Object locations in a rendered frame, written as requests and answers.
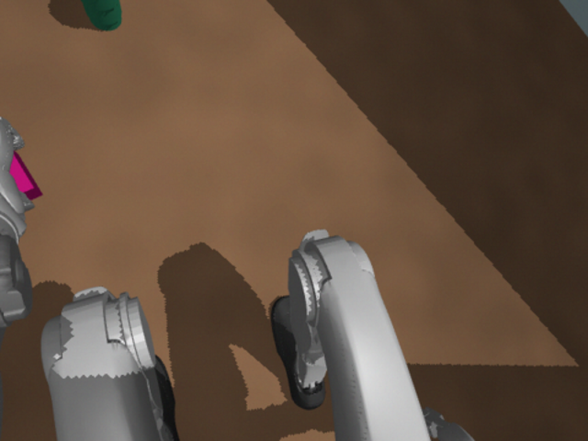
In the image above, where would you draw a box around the left robot arm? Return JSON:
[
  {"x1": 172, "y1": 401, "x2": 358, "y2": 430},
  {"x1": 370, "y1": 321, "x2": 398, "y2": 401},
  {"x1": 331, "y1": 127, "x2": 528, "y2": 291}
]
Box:
[{"x1": 0, "y1": 168, "x2": 32, "y2": 441}]

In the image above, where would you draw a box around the left robot foot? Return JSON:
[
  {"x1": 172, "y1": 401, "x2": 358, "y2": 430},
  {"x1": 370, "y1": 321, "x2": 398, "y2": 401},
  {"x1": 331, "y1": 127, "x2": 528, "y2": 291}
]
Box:
[{"x1": 154, "y1": 355, "x2": 180, "y2": 441}]

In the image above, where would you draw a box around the right robot foot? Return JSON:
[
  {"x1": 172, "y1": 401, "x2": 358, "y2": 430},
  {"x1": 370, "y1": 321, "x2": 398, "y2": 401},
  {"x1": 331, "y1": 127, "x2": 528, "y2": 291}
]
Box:
[{"x1": 271, "y1": 295, "x2": 325, "y2": 410}]

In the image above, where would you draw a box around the right robot hand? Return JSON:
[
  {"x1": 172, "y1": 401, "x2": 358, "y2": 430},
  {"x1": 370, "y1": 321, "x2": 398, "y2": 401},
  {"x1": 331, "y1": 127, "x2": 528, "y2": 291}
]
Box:
[{"x1": 422, "y1": 407, "x2": 475, "y2": 441}]

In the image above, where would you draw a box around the left robot hand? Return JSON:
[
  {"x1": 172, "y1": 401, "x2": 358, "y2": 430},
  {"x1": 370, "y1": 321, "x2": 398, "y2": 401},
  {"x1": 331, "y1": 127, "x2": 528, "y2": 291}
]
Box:
[{"x1": 0, "y1": 117, "x2": 35, "y2": 212}]

